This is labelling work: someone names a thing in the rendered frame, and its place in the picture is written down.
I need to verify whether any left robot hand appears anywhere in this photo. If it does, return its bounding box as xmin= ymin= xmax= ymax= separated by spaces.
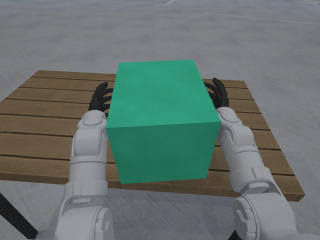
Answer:
xmin=88 ymin=82 xmax=114 ymax=118

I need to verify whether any robot right upper arm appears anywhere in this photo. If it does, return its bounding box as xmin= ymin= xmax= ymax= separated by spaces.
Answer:
xmin=233 ymin=192 xmax=320 ymax=240

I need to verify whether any table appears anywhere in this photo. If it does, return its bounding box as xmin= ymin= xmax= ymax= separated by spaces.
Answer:
xmin=0 ymin=70 xmax=305 ymax=240

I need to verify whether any right robot hand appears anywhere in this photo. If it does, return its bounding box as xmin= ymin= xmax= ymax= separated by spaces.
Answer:
xmin=203 ymin=77 xmax=229 ymax=109

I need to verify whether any robot left forearm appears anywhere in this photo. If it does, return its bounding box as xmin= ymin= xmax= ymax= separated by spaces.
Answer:
xmin=54 ymin=110 xmax=109 ymax=240

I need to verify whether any robot right forearm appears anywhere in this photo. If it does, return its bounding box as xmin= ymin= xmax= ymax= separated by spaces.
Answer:
xmin=216 ymin=107 xmax=297 ymax=228

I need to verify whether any robot left upper arm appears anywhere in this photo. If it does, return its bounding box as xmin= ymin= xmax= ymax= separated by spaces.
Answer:
xmin=55 ymin=206 xmax=114 ymax=240

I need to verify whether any carton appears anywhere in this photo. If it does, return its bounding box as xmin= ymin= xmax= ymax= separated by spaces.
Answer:
xmin=105 ymin=59 xmax=221 ymax=184

